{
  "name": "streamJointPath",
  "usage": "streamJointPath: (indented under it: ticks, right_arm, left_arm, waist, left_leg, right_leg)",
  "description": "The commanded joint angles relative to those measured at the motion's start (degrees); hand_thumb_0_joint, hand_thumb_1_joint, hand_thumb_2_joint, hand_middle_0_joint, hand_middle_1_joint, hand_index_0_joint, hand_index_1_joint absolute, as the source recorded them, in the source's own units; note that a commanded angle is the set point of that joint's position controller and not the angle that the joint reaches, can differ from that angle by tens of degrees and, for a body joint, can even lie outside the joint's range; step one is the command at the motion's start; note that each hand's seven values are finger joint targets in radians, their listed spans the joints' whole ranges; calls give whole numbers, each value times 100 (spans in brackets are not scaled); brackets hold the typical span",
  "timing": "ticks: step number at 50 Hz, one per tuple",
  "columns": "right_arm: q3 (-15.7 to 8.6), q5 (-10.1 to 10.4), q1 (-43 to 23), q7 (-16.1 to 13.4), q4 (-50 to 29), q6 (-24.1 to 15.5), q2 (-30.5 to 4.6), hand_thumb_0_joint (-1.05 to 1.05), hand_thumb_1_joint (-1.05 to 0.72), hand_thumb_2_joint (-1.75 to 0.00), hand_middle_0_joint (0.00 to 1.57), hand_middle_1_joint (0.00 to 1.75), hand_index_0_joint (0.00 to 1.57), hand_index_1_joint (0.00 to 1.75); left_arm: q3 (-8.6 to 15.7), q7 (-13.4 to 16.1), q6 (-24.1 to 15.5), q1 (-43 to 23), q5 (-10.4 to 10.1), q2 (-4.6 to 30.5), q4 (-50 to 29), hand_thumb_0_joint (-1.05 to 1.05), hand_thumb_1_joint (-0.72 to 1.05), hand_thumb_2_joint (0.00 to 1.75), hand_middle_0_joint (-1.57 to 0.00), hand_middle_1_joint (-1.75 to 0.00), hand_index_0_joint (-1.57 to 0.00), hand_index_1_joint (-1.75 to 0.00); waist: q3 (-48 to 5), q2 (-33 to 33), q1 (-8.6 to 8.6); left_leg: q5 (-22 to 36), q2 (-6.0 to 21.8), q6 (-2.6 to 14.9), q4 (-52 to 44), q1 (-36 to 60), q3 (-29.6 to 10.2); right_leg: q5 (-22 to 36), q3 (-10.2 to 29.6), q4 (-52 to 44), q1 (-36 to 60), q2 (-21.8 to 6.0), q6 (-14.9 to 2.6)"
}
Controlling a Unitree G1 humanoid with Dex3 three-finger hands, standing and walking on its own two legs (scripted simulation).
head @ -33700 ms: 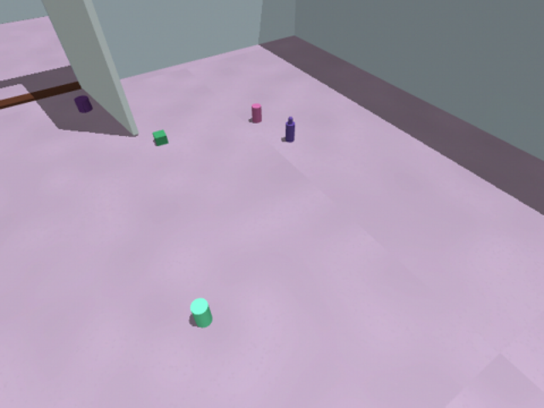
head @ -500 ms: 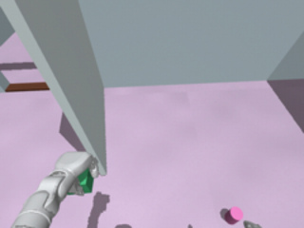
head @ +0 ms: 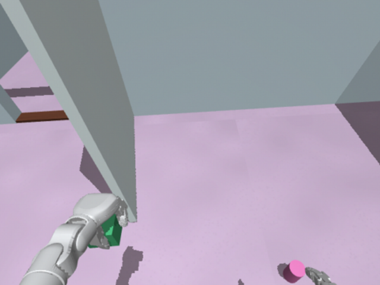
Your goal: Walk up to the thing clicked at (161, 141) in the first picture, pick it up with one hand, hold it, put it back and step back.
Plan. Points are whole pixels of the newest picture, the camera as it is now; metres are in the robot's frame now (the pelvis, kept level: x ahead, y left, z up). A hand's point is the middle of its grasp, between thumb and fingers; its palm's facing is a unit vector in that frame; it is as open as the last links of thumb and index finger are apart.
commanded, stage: hold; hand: left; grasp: from above
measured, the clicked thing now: (103, 226) +0.31 +0.24 -0.07
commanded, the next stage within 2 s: crouch in 1.10 s
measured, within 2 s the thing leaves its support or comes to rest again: neither
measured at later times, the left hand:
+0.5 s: hand (100, 225) +0.29 +0.22 -0.02, palm faces -0.45 -0.02 -0.89, open 7.5 cm
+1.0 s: hand (99, 218) +0.30 +0.23 -0.01, palm faces -0.45 -0.02 -0.89, open 7.6 cm
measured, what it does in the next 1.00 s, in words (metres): stands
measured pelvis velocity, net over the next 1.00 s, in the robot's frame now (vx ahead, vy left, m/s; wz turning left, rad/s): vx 0.01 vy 0.00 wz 0.00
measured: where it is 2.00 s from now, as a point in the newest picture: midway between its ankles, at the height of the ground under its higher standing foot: outside the picture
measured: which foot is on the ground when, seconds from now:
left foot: down 0.00-1.00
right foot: down 0.00-1.00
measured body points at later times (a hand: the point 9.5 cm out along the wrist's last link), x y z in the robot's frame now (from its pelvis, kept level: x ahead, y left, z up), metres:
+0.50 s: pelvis +0.00 +0.00 +0.01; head +0.01 -0.02 +0.46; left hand +0.31 +0.22 +0.03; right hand +0.15 -0.26 -0.11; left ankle +0.02 +0.13 -0.71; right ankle +0.04 -0.14 -0.71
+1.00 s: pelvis +0.01 +0.00 +0.01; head +0.03 -0.02 +0.46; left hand +0.32 +0.23 +0.04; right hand +0.16 -0.25 -0.10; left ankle +0.02 +0.13 -0.71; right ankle +0.04 -0.14 -0.71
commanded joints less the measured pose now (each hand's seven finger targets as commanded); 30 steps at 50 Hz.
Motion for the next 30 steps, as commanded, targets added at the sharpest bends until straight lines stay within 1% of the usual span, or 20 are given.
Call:
streamJointPath:
  ticks: [1,2,3,6,7,8,10,12,15,17,19,20,21,23,25,26,27,28,29,30]
  right_arm:
    - [-226,-7,-408,-49,-749,-284,-737,0,-90,-90,20,30,20,30]
    - [-218,-8,-432,-53,-763,-293,-740,0,-90,-90,20,30,20,30]
    - [-206,-7,-462,-60,-778,-300,-731,0,-91,-90,20,30,20,30]
    - [-179,-11,-497,-75,-790,-323,-707,0,-91,-90,20,30,20,30]
    - [-193,1,-519,-78,-814,-329,-715,0,-91,-90,20,30,20,30]
    - [-178,-4,-540,-79,-807,-338,-700,0,-91,-90,20,30,20,30]
    - [-170,3,-527,-82,-794,-349,-696,0,-91,-90,20,30,20,30]
    - [-187,-6,-559,-87,-779,-370,-715,0,-91,-90,20,30,20,30]
    - [-167,9,-569,-101,-801,-383,-690,0,-91,-90,20,30,20,30]
    - [-164,5,-573,-103,-769,-390,-690,0,-91,-90,20,30,20,30]
    - [-180,18,-590,-110,-792,-401,-701,0,-91,-90,20,30,20,30]
    - [-182,9,-560,-115,-789,-401,-718,0,-91,-90,20,30,20,30]
    - [-167,13,-576,-113,-793,-398,-698,0,-91,-90,20,30,20,30]
    - [-168,28,-572,-115,-812,-393,-687,0,-91,-90,20,30,20,30]
    - [-164,30,-556,-124,-766,-394,-686,0,-91,-90,20,30,20,30]
    - [-156,33,-579,-131,-803,-394,-682,0,-91,-90,20,30,20,30]
    - [-154,30,-558,-134,-786,-392,-691,0,-91,-90,20,30,20,30]
    - [-141,36,-543,-136,-782,-391,-677,0,-90,-90,20,30,20,30]
    - [-145,43,-595,-138,-807,-396,-676,0,-91,-90,20,30,20,30]
    - [-158,28,-568,-137,-806,-395,-693,0,-91,-90,20,30,20,30]
  left_arm:
    - [604,169,14,-1546,-92,1214,-1039,0,74,57,-101,-59,-107,-53]
    - [651,165,-13,-1693,-162,1271,-1237,0,75,58,-102,-60,-107,-55]
    - [647,158,-1,-1643,-117,1282,-1129,0,74,59,-102,-61,-107,-55]
    - [618,147,-6,-1628,-127,1237,-1157,0,71,57,-99,-60,-104,-55]
    - [656,142,-8,-1583,-140,1256,-1198,0,72,57,-99,-60,-105,-55]
    - [704,146,-11,-1643,-137,1320,-1237,0,71,57,-99,-62,-104,-56]
    - [645,133,-7,-1670,-136,1248,-1358,0,72,57,-98,-62,-104,-57]
    - [722,116,-32,-1585,-139,1337,-1372,0,73,58,-98,-65,-104,-58]
    - [671,102,-1,-1546,-109,1275,-1354,0,70,63,-99,-63,-104,-58]
    - [677,104,-1,-1690,-166,1290,-1456,0,71,63,-98,-65,-104,-60]
    - [655,71,6,-1448,-164,1247,-1374,0,68,62,-98,-63,-102,-58]
    - [730,75,17,-1502,-145,1322,-1422,0,68,63,-97,-65,-102,-60]
    - [724,80,34,-1478,-138,1329,-1426,0,70,63,-97,-66,-103,-60]
    - [553,16,60,-1485,-153,1158,-1491,0,69,65,-98,-64,-103,-59]
    - [628,-5,85,-1508,-157,1272,-1447,0,68,62,-97,-64,-102,-59]
    - [600,-21,96,-1554,-170,1245,-1471,0,69,65,-97,-65,-102,-60]
    - [667,-24,84,-1648,-179,1327,-1466,0,68,62,-96,-65,-101,-59]
    - [675,-45,92,-1595,-154,1340,-1366,0,67,62,-96,-64,-101,-58]
    - [623,-79,65,-1494,-219,1270,-1458,0,68,62,-96,-65,-101,-59]
    - [643,-88,63,-1440,-200,1277,-1432,0,67,62,-96,-64,-101,-58]
  waist:
    - [-1325,-186,4]
    - [-1334,-174,6]
    - [-1287,-131,9]
    - [-1197,-277,-3]
    - [-1157,-228,37]
    - [-1157,-167,22]
    - [-1236,-177,10]
    - [-1244,-83,49]
    - [-1253,-191,45]
    - [-1211,-43,36]
    - [-1207,-125,71]
    - [-1263,-117,84]
    - [-1206,-96,91]
    - [-1193,-197,40]
    - [-1217,-167,72]
    - [-1192,-175,58]
    - [-1162,-161,64]
    - [-1110,-192,73]
    - [-1097,-118,110]
    - [-1153,-73,79]
  left_leg:
    - [747,-319,161,-720,718,10]
    - [702,-320,159,-753,759,3]
    - [636,-336,158,-772,745,27]
    - [486,-355,187,-783,681,33]
    - [455,-371,181,-807,708,70]
    - [365,-371,178,-817,691,66]
    - [454,-358,171,-858,785,50]
    - [486,-352,159,-882,857,42]
    - [616,-368,173,-883,899,64]
    - [593,-322,137,-952,939,27]
    - [694,-328,141,-980,1009,22]
    - [746,-332,144,-968,997,19]
    - [801,-337,140,-986,1004,37]
    - [881,-336,155,-994,1072,39]
    - [988,-333,157,-1002,1092,28]
    - [994,-350,159,-1013,1109,49]
    - [907,-342,156,-1031,1063,33]
    - [890,-342,164,-1053,1053,43]
    - [925,-351,148,-1099,1115,53]
    - [989,-333,141,-1102,1195,45]
  right_leg:
    - [471,-120,-792,539,300,-204]
    - [429,-122,-808,566,300,-196]
    - [375,-109,-826,509,294,-207]
    - [222,-71,-911,526,268,-179]
    - [176,-64,-958,536,264,-187]
    - [91,-57,-966,534,261,-183]
    - [184,-65,-937,582,273,-191]
    - [204,-88,-944,627,282,-201]
    - [334,-76,-968,661,275,-194]
    - [302,-117,-945,645,310,-213]
    - [380,-134,-965,724,305,-215]
    - [445,-122,-964,722,313,-213]
    - [494,-119,-974,747,304,-216]
    - [587,-123,-1002,783,312,-206]
    - [687,-131,-1005,865,302,-198]
    - [712,-118,-1035,831,293,-196]
    - [619,-124,-1048,838,301,-197]
    - [608,-125,-1067,858,295,-196]
    - [616,-127,-1084,896,297,-211]
    - [669,-127,-1081,868,307,-220]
